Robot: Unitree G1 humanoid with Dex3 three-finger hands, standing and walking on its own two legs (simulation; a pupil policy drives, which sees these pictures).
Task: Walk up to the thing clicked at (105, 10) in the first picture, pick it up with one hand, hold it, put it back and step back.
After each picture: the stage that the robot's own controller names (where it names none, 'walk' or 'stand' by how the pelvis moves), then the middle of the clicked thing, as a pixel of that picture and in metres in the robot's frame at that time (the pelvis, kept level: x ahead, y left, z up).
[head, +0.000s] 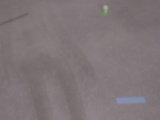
stand; (105, 10) +2.02 -0.33 -0.72
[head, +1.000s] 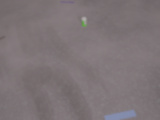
walk; (84, 21) +1.89 +0.07 -0.70
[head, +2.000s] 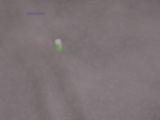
walk; (58, 44) +1.24 +0.33 -0.72
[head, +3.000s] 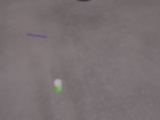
walk; (58, 85) +0.75 +0.23 -0.70
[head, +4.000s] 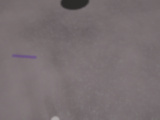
walk; out of the picture +0.43 +0.17 -0.70
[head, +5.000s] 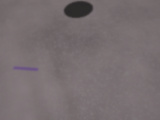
stand; out of the picture +0.29 +0.17 -0.72
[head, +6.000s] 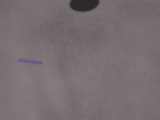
stand; out of the picture +0.31 +0.15 -0.72
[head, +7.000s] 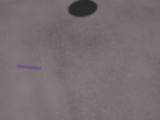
stand; out of the picture +0.28 +0.17 -0.73
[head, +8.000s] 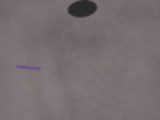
stand; out of the picture +0.28 +0.17 -0.73
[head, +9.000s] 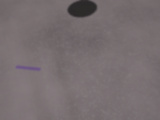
go down; out of the picture +0.28 +0.17 -0.73
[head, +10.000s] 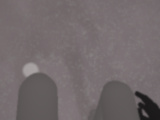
go down; (31, 72) +0.36 +0.21 -0.33
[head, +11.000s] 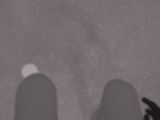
approach; (31, 73) +0.35 +0.22 -0.30
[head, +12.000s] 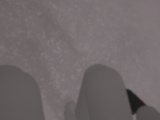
close in; out of the picture +0.33 +0.26 -0.21
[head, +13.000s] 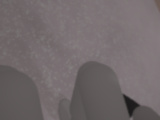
close; out of the picture +0.34 +0.26 -0.21
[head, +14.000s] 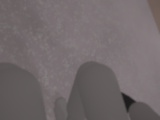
lift; out of the picture +0.33 +0.26 -0.22
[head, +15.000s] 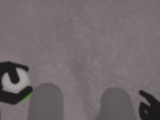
lift; (18, 86) +0.29 +0.22 -0.06
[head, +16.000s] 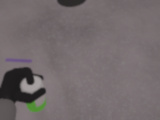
hold; (34, 94) +0.31 +0.17 +0.00
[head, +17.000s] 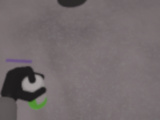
hold; (35, 92) +0.32 +0.17 -0.01
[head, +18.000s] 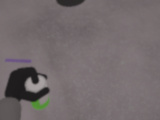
hold; (38, 92) +0.32 +0.16 -0.02
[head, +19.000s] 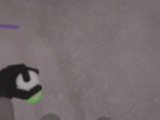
crouch; (30, 87) +0.33 +0.18 -0.08
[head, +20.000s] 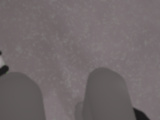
lower; out of the picture +0.35 +0.24 -0.18
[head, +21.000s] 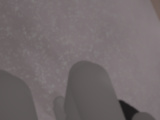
lower; out of the picture +0.36 +0.28 -0.22
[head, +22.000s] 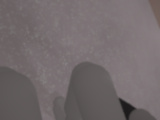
lower; out of the picture +0.36 +0.28 -0.22
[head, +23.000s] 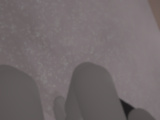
lower; out of the picture +0.35 +0.28 -0.23
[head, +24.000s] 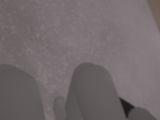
lower; out of the picture +0.35 +0.28 -0.22
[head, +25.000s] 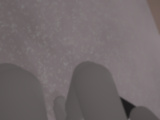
withdraw; out of the picture +0.33 +0.26 -0.23
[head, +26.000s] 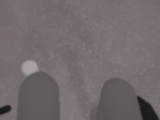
walk; (31, 70) +0.37 +0.23 -0.30
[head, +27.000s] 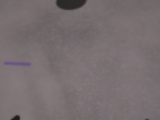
stand; out of the picture +0.29 +0.16 -0.65
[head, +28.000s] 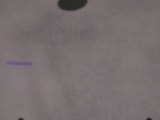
stand; out of the picture +0.31 +0.19 -0.66
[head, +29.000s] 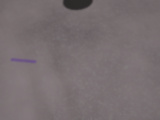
stand; out of the picture +0.31 +0.17 -0.69
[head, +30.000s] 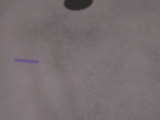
walk; out of the picture +0.34 +0.17 -0.72
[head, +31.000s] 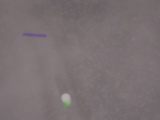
walk; (66, 99) +0.47 +0.15 -0.70
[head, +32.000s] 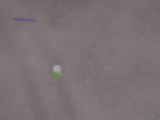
walk; (57, 71) +0.74 +0.18 -0.70
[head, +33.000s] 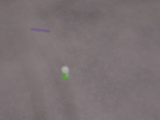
stand; (65, 72) +0.92 +0.16 -0.71
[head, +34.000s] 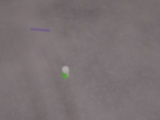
stand; (65, 72) +0.91 +0.16 -0.73
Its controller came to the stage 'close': yes
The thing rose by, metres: 0.69
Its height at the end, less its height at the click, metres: +0.00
